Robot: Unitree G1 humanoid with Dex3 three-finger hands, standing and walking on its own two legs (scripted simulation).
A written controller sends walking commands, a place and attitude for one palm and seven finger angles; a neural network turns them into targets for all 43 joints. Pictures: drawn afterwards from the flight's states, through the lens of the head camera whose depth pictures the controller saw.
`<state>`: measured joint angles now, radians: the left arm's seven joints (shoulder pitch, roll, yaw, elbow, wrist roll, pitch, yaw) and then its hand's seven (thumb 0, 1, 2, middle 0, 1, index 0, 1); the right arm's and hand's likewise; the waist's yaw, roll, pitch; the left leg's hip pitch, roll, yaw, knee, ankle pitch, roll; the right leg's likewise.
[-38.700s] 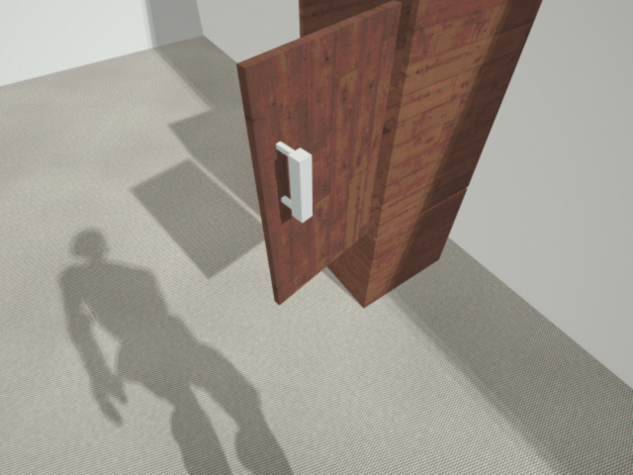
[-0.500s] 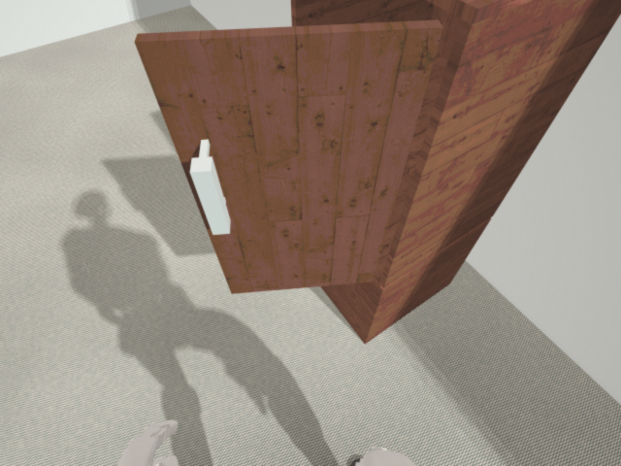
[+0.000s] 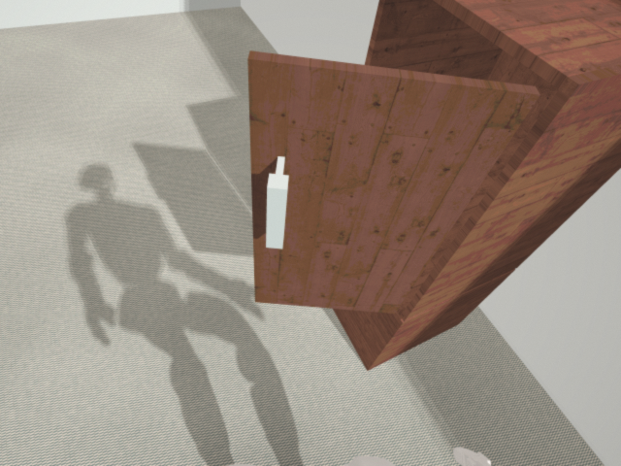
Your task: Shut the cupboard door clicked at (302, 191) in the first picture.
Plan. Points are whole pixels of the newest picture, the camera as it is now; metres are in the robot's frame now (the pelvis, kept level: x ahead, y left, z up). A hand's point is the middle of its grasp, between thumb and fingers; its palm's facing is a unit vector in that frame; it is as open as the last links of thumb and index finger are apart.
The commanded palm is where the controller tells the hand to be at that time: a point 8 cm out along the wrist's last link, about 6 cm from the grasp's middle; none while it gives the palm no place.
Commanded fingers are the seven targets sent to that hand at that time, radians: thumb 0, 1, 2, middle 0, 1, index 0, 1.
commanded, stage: come to a stop and stand still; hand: left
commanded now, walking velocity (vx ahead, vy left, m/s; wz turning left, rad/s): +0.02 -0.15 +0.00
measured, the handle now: (277, 203) +0.45 +0.10 +0.05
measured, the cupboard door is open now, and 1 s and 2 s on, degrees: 61 61 61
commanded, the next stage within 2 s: look again from close up in 0.80 s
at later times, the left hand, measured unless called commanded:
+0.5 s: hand out of the picture -0.03 +0.13 -0.17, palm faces -0.02 -0.98 -0.18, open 7.4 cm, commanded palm none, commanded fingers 0.00 0.90 0.90 -0.20 -0.30 -0.20 -0.30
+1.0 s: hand out of the picture -0.04 +0.11 -0.18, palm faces +0.01 -0.99 -0.16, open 7.4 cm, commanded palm none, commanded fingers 0.00 0.90 0.90 -0.20 -0.30 -0.20 -0.30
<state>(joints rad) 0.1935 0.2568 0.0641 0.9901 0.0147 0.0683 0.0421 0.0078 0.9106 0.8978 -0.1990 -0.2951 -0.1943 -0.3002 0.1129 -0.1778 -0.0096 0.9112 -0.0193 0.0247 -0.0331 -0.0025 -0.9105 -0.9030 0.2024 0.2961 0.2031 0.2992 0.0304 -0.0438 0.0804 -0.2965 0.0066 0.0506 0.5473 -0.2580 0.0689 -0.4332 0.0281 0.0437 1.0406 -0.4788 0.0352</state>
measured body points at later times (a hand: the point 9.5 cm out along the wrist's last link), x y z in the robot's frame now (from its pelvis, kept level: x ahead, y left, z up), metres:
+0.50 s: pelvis -0.05 -0.04 +0.00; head -0.05 -0.04 +0.45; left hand -0.03 +0.18 -0.16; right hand -0.09 -0.27 -0.16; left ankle +0.02 +0.07 -0.74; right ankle -0.09 -0.17 -0.74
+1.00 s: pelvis -0.03 -0.05 +0.00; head +0.00 -0.05 +0.44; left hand -0.04 +0.16 -0.16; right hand -0.03 -0.27 -0.16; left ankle +0.02 +0.07 -0.74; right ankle -0.09 -0.17 -0.74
